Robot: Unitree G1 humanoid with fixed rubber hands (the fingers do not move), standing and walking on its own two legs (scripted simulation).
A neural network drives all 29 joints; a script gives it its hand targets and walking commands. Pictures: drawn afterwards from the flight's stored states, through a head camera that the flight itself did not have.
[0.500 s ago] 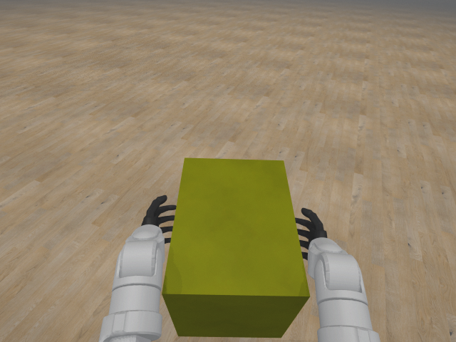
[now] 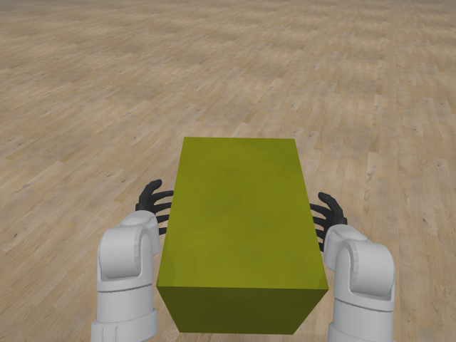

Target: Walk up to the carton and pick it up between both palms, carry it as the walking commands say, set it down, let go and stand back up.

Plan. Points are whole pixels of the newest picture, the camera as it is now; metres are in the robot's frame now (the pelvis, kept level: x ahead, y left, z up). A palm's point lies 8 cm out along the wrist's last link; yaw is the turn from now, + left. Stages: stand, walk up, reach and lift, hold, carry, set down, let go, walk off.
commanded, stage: carry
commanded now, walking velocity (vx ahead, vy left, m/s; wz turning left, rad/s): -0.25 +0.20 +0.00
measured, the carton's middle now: (237, 234) +0.31 +0.00 +0.04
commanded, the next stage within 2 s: none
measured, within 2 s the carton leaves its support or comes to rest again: neither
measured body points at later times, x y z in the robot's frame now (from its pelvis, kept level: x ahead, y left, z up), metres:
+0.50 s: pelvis -0.15 +0.09 +0.01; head -0.18 +0.10 +0.46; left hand +0.12 +0.27 +0.11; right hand +0.14 -0.04 +0.12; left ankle -0.07 +0.20 -0.71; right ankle -0.14 -0.04 -0.64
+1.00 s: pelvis -0.32 +0.16 +0.00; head -0.34 +0.17 +0.45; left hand -0.06 +0.36 +0.10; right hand -0.03 +0.05 +0.10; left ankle -0.30 +0.26 -0.72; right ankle -0.19 +0.00 -0.71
